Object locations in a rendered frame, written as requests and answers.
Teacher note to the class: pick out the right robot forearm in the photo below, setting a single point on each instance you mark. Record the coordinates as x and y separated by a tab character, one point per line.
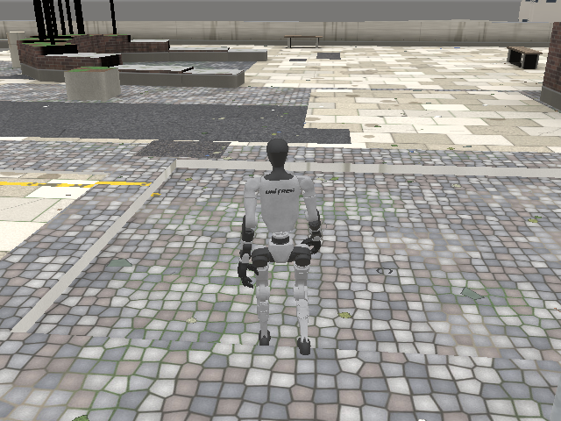
315	228

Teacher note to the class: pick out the robot left foot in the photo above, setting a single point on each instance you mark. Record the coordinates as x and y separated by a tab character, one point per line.
264	341

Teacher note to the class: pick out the robot left upper arm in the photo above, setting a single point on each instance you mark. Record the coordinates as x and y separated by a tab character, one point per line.
250	202

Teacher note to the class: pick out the robot right hand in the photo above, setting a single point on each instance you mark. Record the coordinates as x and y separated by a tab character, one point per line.
310	242

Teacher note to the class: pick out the left robot forearm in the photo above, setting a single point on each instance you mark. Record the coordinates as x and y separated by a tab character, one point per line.
246	243

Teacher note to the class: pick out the robot left hand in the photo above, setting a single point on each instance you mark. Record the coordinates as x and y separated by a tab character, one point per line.
242	267

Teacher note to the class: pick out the robot right shin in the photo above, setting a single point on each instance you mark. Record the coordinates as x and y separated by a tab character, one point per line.
302	313

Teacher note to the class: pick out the robot right upper arm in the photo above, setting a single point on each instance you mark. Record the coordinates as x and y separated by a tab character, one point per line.
309	196

